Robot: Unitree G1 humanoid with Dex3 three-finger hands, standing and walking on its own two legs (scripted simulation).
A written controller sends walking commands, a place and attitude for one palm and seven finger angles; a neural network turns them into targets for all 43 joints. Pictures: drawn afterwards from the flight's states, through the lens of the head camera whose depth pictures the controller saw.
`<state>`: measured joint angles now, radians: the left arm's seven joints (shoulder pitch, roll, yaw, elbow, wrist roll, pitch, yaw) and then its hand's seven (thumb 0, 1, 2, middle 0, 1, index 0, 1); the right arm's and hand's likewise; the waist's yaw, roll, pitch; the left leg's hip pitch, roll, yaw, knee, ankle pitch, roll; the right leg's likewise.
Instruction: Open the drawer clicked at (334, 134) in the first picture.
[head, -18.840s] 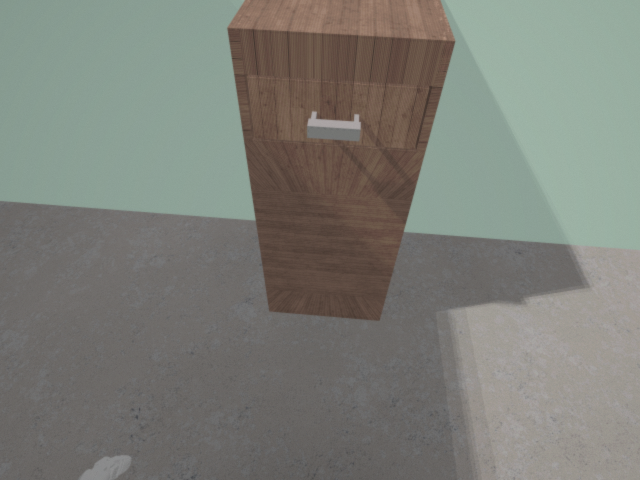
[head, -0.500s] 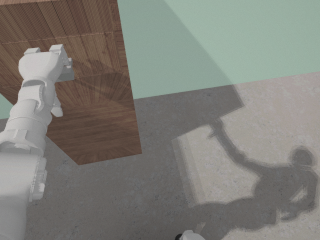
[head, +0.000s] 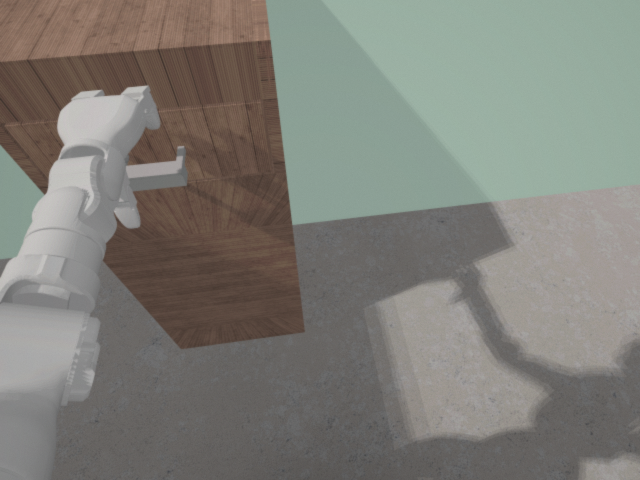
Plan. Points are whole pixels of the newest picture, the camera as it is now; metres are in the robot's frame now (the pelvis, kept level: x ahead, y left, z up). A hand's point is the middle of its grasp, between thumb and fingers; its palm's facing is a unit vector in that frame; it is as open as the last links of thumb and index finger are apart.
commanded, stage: lift the fingers back up to retry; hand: left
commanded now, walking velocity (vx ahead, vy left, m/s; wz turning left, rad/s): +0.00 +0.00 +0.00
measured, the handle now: (151, 165) +0.55 +0.25 +0.06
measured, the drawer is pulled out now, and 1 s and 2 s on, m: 0.00 0.00 0.00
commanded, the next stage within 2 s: re-aim the fingers above the handle in 0.10 s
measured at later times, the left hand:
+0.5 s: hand (129, 155) +0.50 +0.24 +0.12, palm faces +0.01 +0.01 -1.00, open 13.8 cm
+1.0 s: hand (114, 162) +0.49 +0.25 +0.12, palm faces -0.02 +0.03 -1.00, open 13.8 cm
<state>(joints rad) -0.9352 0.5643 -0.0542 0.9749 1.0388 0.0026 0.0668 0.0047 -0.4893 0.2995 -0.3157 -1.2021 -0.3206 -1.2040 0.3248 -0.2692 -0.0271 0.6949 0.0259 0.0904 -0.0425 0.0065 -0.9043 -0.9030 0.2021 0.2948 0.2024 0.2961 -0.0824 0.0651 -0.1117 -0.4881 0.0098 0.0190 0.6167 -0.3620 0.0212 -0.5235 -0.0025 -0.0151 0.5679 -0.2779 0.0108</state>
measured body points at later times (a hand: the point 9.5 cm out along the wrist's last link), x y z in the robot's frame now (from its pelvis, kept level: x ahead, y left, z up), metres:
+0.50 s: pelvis +0.00 -0.01 +0.00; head +0.07 -0.02 +0.44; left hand +0.49 +0.23 +0.18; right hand +0.03 -0.28 -0.13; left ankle -0.05 +0.10 -0.73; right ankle -0.01 -0.13 -0.73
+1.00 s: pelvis +0.00 +0.00 +0.00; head +0.07 -0.01 +0.44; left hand +0.49 +0.25 +0.18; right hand +0.04 -0.28 -0.13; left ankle -0.05 +0.10 -0.73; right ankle -0.01 -0.13 -0.73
